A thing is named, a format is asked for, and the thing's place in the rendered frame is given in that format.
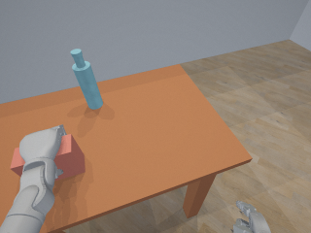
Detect robot left forearm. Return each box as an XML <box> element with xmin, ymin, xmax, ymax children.
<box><xmin>0</xmin><ymin>157</ymin><xmax>55</xmax><ymax>233</ymax></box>

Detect table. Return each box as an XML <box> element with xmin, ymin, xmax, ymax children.
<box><xmin>0</xmin><ymin>64</ymin><xmax>253</xmax><ymax>233</ymax></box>

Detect left robot hand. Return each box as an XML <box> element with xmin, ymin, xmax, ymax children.
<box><xmin>19</xmin><ymin>124</ymin><xmax>67</xmax><ymax>179</ymax></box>

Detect right robot hand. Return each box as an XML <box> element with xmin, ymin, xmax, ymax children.
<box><xmin>233</xmin><ymin>200</ymin><xmax>271</xmax><ymax>233</ymax></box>

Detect sponge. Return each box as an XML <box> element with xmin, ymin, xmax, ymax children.
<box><xmin>10</xmin><ymin>134</ymin><xmax>86</xmax><ymax>181</ymax></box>

